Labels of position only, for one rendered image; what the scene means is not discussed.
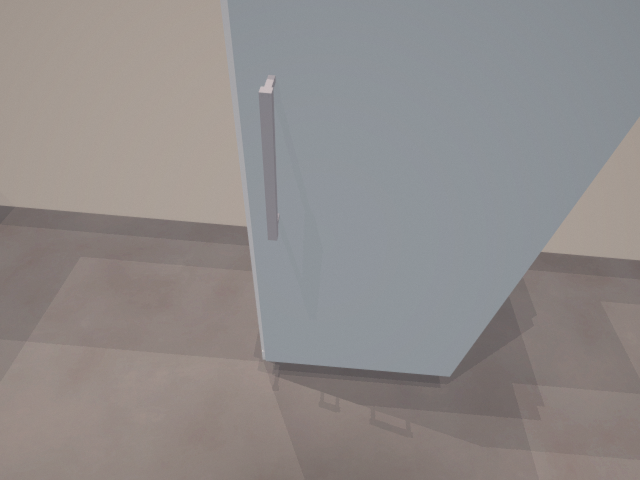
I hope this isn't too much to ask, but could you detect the fridge door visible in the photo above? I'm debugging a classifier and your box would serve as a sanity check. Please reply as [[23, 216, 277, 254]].
[[227, 0, 640, 377]]

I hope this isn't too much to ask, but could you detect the handle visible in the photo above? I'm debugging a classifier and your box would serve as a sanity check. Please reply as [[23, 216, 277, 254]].
[[259, 75, 280, 241]]

